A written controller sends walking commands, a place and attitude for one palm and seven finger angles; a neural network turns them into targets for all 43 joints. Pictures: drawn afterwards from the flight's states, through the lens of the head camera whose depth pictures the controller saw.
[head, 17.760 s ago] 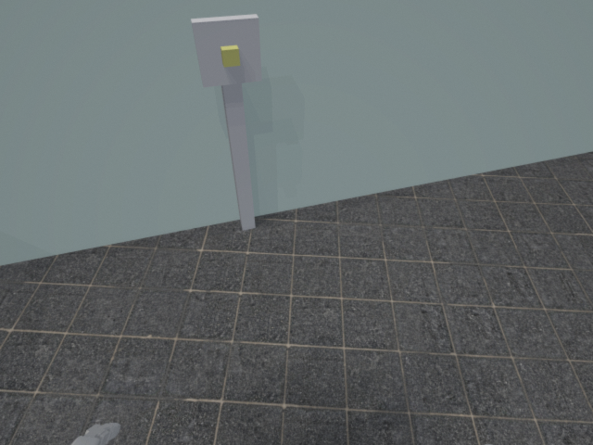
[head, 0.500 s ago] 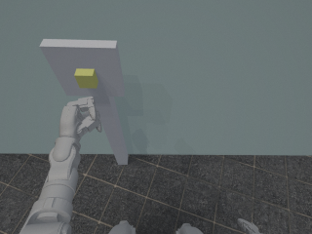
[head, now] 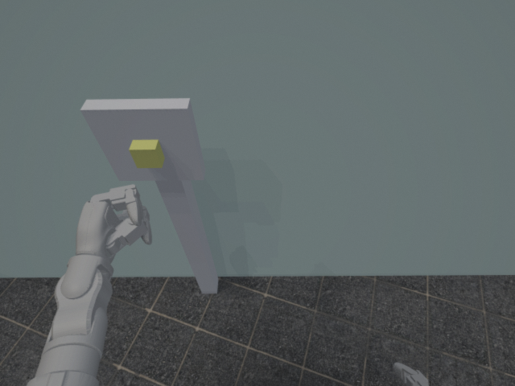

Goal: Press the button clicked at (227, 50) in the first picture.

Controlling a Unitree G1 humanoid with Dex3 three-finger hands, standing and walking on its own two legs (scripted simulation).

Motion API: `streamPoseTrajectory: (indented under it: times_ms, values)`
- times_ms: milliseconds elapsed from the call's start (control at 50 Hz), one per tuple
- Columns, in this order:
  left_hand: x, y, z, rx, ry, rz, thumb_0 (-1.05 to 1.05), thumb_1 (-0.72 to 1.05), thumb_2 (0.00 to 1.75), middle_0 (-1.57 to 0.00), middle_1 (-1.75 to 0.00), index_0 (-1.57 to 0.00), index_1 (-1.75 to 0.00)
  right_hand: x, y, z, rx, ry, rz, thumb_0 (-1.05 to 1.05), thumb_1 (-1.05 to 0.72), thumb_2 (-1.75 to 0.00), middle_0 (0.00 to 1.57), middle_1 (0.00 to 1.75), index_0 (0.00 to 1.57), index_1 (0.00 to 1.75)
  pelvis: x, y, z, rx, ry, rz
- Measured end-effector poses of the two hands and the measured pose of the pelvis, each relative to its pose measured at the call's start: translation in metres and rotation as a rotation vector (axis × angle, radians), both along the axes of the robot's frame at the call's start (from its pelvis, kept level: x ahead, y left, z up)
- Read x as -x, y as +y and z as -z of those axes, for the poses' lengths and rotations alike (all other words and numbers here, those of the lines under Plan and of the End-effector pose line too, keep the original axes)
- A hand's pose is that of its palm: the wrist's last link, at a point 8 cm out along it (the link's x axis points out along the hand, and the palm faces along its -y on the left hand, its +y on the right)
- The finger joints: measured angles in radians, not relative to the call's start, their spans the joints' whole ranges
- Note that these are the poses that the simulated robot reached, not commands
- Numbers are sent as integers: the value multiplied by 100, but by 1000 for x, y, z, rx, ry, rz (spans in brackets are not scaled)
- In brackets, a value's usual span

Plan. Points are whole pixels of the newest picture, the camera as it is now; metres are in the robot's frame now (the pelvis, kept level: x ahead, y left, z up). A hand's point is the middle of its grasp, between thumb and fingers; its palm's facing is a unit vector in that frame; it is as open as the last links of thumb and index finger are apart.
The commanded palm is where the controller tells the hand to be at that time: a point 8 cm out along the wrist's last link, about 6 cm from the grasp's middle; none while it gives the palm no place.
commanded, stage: draw the hand back to the body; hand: left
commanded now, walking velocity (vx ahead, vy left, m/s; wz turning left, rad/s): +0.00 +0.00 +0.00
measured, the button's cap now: (148, 152) +0.51 +0.21 +0.07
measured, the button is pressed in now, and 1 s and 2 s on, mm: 0 0 0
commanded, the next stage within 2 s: step back with the hand held close in 1.22 s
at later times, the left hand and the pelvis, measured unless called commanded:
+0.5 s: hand (76, 263) +0.25 +0.22 +0.14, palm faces +0.26 -0.93 -0.26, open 3.1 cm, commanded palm +0.21 +0.27 +0.16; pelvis +0.01 +0.01 +0.04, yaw +1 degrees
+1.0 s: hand out of the picture +0.20 +0.26 +0.21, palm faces +0.44 -0.80 -0.41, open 3.1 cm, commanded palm +0.15 +0.30 +0.22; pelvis +0.03 +0.02 +0.05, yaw +1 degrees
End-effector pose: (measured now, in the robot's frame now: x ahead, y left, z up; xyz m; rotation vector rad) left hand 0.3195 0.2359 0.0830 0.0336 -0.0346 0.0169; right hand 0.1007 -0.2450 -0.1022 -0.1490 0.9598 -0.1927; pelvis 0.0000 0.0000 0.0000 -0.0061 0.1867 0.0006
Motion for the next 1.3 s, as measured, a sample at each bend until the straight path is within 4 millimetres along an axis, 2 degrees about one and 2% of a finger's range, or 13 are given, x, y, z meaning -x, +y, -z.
streamPoseTrajectory:
  times_ms: [100, 240, 400, 540, 740, 1000, 1060, 1200, 1300]
  values:
    - [28, 13, -11, 3, -4, -26, 1, 90, 90, -129, -150, -130, -150, -14, -3, -14, 16, -59, -27, 2, -91, -90, 20, 30, 20, 30, 1, -2, -7, 3, -41, -12]
    - [57, 18, -25, 3, -15, 2, 1, 90, 90, -130, -150, -130, -150, -48, 0, -37, 44, -191, -68, 2, -91, -90, 20, 30, 20, 30, 4, -1, -13, 8, -85, -24]
    - [84, 23, -57, -184, 0, -169, 1, 89, 90, -130, -150, -130, -150, -83, 21, -64, 42, -302, -95, 2, -91, -90, 20, 30, 20, 30, -2, 4, -28, -1, -141, -16]
    - [109, 36, -73, -244, 27, -281, 1, 89, 90, -130, -150, -130, -150, -97, 40, -73, 29, -304, -139, 2, -91, -90, 20, 30, 20, 30, -12, 9, -38, -1, -192, -18]
    - [127, 50, -111, -322, -40, -361, 1, 89, 90, -130, -150, -130, -150, -105, 54, -72, 5, -295, -179, 2, -91, -90, 20, 30, 20, 30, -25, 16, -45, -2, -228, -14]
    - [164, 60, -149, -438, -125, -421, 1, 89, 90, -130, -150, -131, -150, -107, 49, -75, 4, -316, -176, 2, -91, -90, 20, 30, 20, 30, -28, 15, -46, 1, -247, -10]
    - [170, 59, -149, -433, -129, -436, 1, 89, 90, -130, -150, -131, -150, -106, 47, -75, 5, -322, -177, 2, -91, -90, 20, 30, 20, 30, -24, 15, -47, 0, -254, -13]
    - [173, 55, -133, -386, -87, -438, 1, 89, 90, -130, -150, -131, -150, -97, 43, -76, 18, -316, -173, 2, -91, -90, 20, 30, 20, 30, -15, 10, -47, -1, -265, -12]
    - [176, 49, -141, -396, -124, -420, 1, 89, 90, -130, -150, -131, -150, -89, 39, -77, 23, -326, -164, 2, -91, -90, 20, 30, 20, 30, -11, 8, -47, 1, -274, -10]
